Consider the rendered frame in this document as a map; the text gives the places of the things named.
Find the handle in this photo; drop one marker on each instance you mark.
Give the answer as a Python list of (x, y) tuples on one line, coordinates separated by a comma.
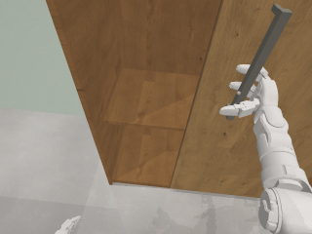
[(270, 39)]

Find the right robot hand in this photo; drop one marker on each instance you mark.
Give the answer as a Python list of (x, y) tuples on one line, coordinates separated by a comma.
[(264, 94)]

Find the left robot hand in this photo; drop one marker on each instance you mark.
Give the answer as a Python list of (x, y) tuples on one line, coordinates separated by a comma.
[(68, 226)]

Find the robot right upper arm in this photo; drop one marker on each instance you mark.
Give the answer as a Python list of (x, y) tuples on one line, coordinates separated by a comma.
[(285, 211)]

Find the right robot forearm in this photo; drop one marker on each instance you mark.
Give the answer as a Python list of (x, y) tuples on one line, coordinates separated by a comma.
[(276, 155)]

